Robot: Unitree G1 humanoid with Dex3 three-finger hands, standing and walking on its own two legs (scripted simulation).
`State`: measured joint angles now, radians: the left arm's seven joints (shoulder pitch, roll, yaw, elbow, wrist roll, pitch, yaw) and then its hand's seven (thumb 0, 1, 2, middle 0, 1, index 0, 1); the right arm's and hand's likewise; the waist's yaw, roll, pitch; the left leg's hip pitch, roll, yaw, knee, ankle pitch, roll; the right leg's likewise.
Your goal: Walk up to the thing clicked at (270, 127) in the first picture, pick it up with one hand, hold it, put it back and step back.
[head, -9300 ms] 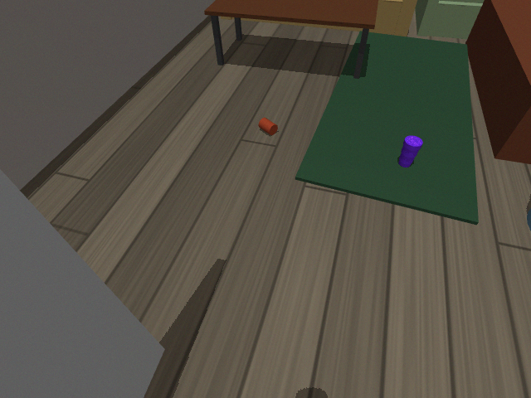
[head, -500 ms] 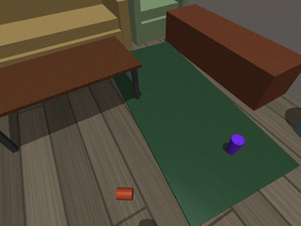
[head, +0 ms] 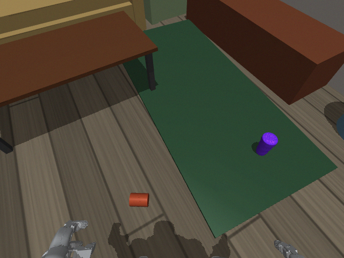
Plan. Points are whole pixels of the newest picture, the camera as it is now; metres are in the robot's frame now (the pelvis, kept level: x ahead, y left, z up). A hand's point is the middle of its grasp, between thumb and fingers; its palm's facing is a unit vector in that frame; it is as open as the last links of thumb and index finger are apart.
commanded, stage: rise first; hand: left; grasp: from above
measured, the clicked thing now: (139, 199) +0.45 +0.21 -0.73
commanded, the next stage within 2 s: none
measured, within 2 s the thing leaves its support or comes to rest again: neither
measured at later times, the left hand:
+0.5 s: hand out of the picture +0.13 +0.26 -0.22, palm faces -0.22 -0.85 -0.48, open 14.1 cm
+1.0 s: hand (108, 229) +0.25 +0.28 -0.43, palm faces -0.48 -0.39 -0.78, open 14.1 cm
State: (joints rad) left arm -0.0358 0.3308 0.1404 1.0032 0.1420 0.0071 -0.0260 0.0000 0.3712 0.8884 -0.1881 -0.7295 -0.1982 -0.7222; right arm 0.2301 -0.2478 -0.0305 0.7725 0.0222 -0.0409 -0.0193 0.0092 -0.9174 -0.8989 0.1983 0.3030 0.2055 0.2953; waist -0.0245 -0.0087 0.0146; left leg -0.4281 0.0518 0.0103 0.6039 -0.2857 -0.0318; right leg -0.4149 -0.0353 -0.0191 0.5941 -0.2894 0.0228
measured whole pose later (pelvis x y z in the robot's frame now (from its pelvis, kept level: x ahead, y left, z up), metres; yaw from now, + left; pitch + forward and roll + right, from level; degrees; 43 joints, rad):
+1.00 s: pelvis -0.07 +0.00 -0.28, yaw -1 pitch +34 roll -3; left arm -0.34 0.47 0.09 0.79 0.79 -0.11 0.12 -0.01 -0.54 1.00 -0.11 -1.03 -0.10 -1.04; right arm 0.08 -0.28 -0.07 0.66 -0.01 -0.14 0.06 0.01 -0.92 -0.90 0.20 0.30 0.21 0.30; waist -0.03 0.02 -0.17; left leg -1.85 0.04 -0.08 1.93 -0.68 -0.04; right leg -1.81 -0.03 -0.01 1.90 -0.69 0.04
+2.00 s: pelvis -0.09 +0.01 -0.42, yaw -5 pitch +33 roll -7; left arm -0.85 0.67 0.06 1.36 1.31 -0.28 0.39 -0.01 -0.48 0.97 -0.11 -0.95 -0.12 -0.94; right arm 0.12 -0.25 -0.01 0.76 -0.14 -0.03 0.12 0.01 -0.91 -0.90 0.20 0.30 0.21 0.29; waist -0.17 -0.01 -0.09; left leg -2.28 0.02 -0.14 2.37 -0.68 -0.02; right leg -2.20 -0.01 -0.01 2.30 -0.68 0.06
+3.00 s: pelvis -0.08 +0.01 -0.44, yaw -6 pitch +34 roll -8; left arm -0.93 0.72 0.08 1.47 1.31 -0.26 0.44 0.00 -0.48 0.98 -0.14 -0.94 -0.14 -0.94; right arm 0.13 -0.27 0.04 0.76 -0.18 -0.05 0.14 0.00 -0.92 -0.90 0.20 0.30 0.21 0.30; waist -0.23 -0.01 -0.05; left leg -2.34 0.01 -0.17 2.44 -0.69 -0.04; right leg -2.26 0.00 -0.03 2.36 -0.69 0.07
